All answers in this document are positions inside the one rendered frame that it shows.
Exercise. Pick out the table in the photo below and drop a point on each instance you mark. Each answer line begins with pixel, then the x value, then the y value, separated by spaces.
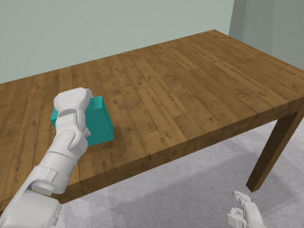
pixel 165 101

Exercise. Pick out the sponge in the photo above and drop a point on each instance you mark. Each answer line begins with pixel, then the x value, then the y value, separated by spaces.
pixel 97 121

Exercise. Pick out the left robot forearm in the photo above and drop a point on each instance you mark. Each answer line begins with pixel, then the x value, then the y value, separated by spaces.
pixel 52 174

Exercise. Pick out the robot right hand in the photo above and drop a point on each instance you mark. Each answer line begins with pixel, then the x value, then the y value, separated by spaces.
pixel 240 218

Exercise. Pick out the robot left upper arm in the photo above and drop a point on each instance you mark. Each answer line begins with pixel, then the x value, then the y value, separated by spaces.
pixel 34 210

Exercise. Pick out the robot left hand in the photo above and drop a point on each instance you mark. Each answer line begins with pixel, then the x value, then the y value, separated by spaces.
pixel 77 97

